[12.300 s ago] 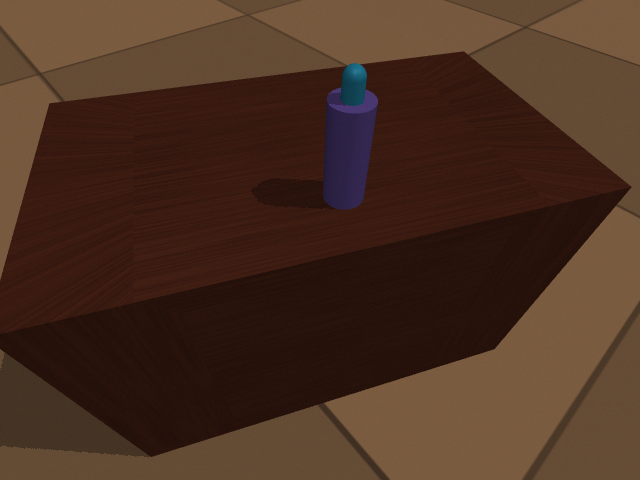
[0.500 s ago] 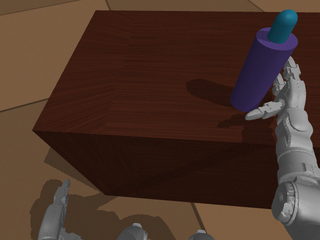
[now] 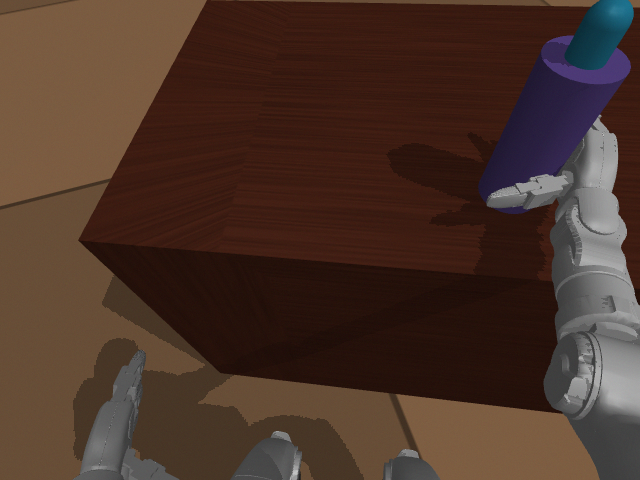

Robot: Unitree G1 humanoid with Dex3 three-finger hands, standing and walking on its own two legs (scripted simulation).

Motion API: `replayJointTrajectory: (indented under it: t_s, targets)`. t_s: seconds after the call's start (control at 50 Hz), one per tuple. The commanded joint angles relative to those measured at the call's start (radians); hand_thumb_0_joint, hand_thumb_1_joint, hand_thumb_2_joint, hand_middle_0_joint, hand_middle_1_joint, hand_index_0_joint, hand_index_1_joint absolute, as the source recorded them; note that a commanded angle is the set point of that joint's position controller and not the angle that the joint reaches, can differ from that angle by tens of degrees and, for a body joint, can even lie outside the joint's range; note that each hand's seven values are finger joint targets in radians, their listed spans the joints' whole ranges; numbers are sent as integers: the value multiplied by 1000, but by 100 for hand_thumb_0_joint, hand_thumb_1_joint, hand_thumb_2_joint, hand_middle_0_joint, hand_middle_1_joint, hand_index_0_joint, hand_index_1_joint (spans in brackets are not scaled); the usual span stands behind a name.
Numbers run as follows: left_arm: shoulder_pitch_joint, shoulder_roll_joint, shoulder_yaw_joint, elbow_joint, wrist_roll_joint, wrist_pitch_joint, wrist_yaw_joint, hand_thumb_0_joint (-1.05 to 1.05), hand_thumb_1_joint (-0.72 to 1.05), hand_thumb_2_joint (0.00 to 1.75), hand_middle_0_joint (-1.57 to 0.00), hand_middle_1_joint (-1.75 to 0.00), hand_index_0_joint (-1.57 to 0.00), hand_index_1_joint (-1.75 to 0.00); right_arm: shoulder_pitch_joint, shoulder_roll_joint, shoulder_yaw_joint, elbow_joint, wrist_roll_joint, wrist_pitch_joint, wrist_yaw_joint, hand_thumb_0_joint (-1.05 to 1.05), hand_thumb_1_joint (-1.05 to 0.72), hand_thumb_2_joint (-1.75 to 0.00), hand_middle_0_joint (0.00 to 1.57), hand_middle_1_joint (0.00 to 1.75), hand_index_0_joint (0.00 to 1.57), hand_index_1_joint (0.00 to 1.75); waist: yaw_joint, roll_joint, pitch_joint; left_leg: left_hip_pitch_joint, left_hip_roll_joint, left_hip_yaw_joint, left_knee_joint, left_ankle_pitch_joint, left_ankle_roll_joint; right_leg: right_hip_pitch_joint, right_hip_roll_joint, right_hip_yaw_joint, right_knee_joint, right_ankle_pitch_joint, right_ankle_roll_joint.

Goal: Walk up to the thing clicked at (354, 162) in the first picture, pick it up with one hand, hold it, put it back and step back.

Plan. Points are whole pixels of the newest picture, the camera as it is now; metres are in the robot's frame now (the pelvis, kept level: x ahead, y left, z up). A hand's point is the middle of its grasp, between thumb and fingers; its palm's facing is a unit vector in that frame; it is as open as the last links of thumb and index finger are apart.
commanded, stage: close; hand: right
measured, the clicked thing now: (549, 118) +0.50 -0.20 +0.16
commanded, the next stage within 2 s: settle in 0.38 s
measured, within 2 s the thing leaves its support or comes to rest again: leaves its support in 0.94 s
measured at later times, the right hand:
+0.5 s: hand (533, 157) +0.49 -0.20 +0.11, palm faces +0.15 +0.99 -0.01, open 10.7 cm
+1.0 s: hand (531, 152) +0.49 -0.19 +0.11, palm faces +0.16 +0.99 -0.04, open 10.9 cm
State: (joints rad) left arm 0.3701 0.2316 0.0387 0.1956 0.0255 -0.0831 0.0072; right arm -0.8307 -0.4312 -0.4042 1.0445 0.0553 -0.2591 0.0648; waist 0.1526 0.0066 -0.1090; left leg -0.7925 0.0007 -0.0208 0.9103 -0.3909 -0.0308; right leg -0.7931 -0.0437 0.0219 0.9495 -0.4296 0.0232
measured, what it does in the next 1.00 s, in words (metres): stands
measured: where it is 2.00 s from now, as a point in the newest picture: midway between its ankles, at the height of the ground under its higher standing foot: outside the picture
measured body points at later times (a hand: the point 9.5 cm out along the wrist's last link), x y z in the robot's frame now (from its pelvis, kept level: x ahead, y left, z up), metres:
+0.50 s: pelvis +0.01 -0.01 +0.00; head +0.09 -0.02 +0.45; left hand +0.16 +0.26 -0.03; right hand +0.48 -0.25 +0.11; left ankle +0.03 +0.14 -0.68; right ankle +0.01 -0.13 -0.68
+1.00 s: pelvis +0.02 -0.01 +0.02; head +0.09 -0.01 +0.46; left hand +0.17 +0.25 -0.03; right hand +0.48 -0.25 +0.12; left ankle +0.03 +0.14 -0.68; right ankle +0.01 -0.13 -0.68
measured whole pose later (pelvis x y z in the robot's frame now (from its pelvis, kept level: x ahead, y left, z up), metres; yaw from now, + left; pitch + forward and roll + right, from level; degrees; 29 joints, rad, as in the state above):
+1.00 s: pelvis +0.02 -0.01 +0.02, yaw +0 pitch +12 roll +1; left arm 0.33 0.23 0.01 0.29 0.00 -0.07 0.04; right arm -0.71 -0.36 -0.33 0.88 0.07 -0.13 0.03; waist 0.12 -0.01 -0.09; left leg -0.63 0.01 -0.03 0.79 -0.37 -0.04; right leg -0.63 -0.04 0.01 0.83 -0.42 0.01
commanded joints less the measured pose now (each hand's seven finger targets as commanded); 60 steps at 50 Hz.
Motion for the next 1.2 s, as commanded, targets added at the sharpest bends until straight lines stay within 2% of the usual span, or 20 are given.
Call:
replayJointTrajectory:
  t_s: [0.0,0.08,0.12,0.16,0.22,0.28,0.32,0.38,0.44,0.46,0.48,0.6,0.74,0.76,0.92,0.96,1.02,1.04,1.1,1.18]
  targets:
    - [32,137,80,-110,0,-55,17,0,-55,5,-5,-5,-5,-5,-474,-219,-2,-208,6,-63,4,0,46,-20,79,49,79,49,-3,-135,-454,184,-30,37,-97,275,34,285,22,-17,-105,292,-23]
    - [-26,160,94,-172,-6,-57,16,0,-55,5,-5,-5,-5,-5,-458,-224,-14,-276,22,-57,5,0,37,-33,92,63,92,63,-24,-127,-533,247,-32,43,-99,324,32,316,22,-17,-111,348,-20]
    - [-24,138,77,-156,-10,-50,13,0,-55,5,-4,-5,-5,-4,-360,-137,27,-187,26,-39,6,0,29,-40,97,69,97,70,-17,-63,-421,228,-33,46,-110,301,30,250,23,-17,-119,310,-26]
    - [-14,142,89,-136,-13,-47,17,0,-56,5,-5,-5,-5,-5,-406,-210,-18,-266,27,-55,-8,0,21,-49,103,77,103,78,-26,-70,-438,241,-30,37,-119,290,27,246,26,-23,-123,286,-32]
    - [-4,130,80,-131,-11,-46,16,0,-54,4,-5,-4,-5,-4,-340,-116,35,-207,27,-53,2,0,7,-64,111,90,111,91,1,-38,-381,220,-30,39,-121,289,25,233,25,-23,-120,276,-36]
    - [7,155,105,-147,-12,-46,16,0,-54,4,-4,-4,-5,-4,-339,-199,-19,-276,24,-64,1,0,-4,-85,118,107,120,108,-15,-94,-455,216,-30,40,-103,329,30,311,21,-20,-119,354,-24]
    - [47,143,96,-97,-8,-35,11,0,-54,3,-4,-4,-5,-3,-318,-133,30,-254,28,-53,15,0,-9,-95,123,116,125,116,-8,-90,-395,194,-32,48,-104,313,34,290,19,-13,-129,361,-20]
    - [27,140,98,-96,-15,-31,12,0,-54,3,-4,-4,-5,-3,-384,-195,-8,-294,27,-47,1,0,-17,-110,129,128,131,129,-18,-109,-424,219,-27,38,-110,327,33,297,23,-21,-128,349,-25]
    - [-29,138,92,-138,-13,-41,12,0,-54,3,-4,-4,-5,-3,-411,-130,19,-258,36,-49,0,0,-18,-118,132,136,136,136,15,-72,-420,203,-32,45,-110,324,31,308,17,-9,-125,355,-26]
    - [-46,148,97,-160,-14,-42,15,0,-54,3,-4,-4,-5,-4,-427,-197,-21,-300,32,-54,-10,0,-19,-122,135,140,139,140,-16,-80,-460,240,-26,37,-115,337,28,306,24,-18,-121,345,-29]
    - [-8,149,99,-135,-14,-38,17,0,-56,6,-6,-5,-6,-5,-374,-161,3,-199,30,-45,-11,0,-16,-129,127,141,132,141,8,-28,-389,226,-29,41,-122,317,26,270,25,-19,-124,310,-35]
    - [21,161,110,-137,-18,-28,18,0,-54,5,-5,-5,-6,-5,-436,-205,-1,-335,38,-49,-11,0,-6,-128,124,140,130,141,-13,-120,-461,241,-30,48,-124,332,34,368,22,-15,-145,385,-19]
    - [-37,130,66,-120,-18,-37,21,0,-55,6,-5,-5,-5,-5,-565,-231,-1,-508,46,-39,-26,0,-2,-128,126,142,132,142,-52,-188,-559,311,-28,43,-138,406,40,456,24,-16,-153,496,-11]
    - [-46,115,57,-125,-19,-40,24,0,-55,6,-5,-5,-5,-5,-584,-228,11,-522,44,-41,-27,0,-1,-129,124,142,131,142,-36,-165,-577,321,-29,42,-137,429,39,464,24,-16,-147,509,-13]
    - [-36,140,55,-50,-26,-52,48,0,-55,6,-5,-5,-5,-5,-519,-247,-2,-521,65,-4,-40,0,-1,-130,124,142,130,143,-42,-125,-497,366,-25,35,-183,433,34,472,33,-23,-192,467,-22]
    - [-75,136,50,-84,-27,-60,53,0,-55,6,-5,-5,-5,-5,-627,-280,-8,-649,72,-13,-46,0,0,-130,123,142,129,142,-47,-148,-565,392,-22,31,-183,462,33,518,33,-26,-194,490,-23]
    - [-28,88,14,-28,-30,-60,51,0,-55,6,-5,-5,-5,-5,-558,-218,26,-585,78,7,-43,0,-3,-132,122,143,128,143,-39,-139,-467,375,-20,32,-199,454,33,497,35,-31,-207,491,-23]
    - [-45,128,55,-42,-34,-65,58,0,-55,6,-5,-5,-5,-5,-542,-240,10,-577,75,15,-44,0,-2,-133,122,144,129,144,-39,-117,-500,384,-20,30,-199,470,31,518,33,-30,-206,494,-25]
    - [-16,93,21,7,-30,-67,55,0,-55,6,-5,-5,-5,-5,-565,-229,20,-585,74,23,-40,0,-3,-134,121,144,128,144,-43,-143,-478,402,-16,31,-201,500,32,506,35,-34,-213,514,-20]
    - [-74,152,75,-16,-32,-75,60,0,-55,5,-5,-5,-5,-5,-576,-234,21,-582,77,37,-30,0,-4,-137,123,147,130,147,-37,-155,-510,386,-16,33,-214,496,31,567,26,-27,-216,569,-15]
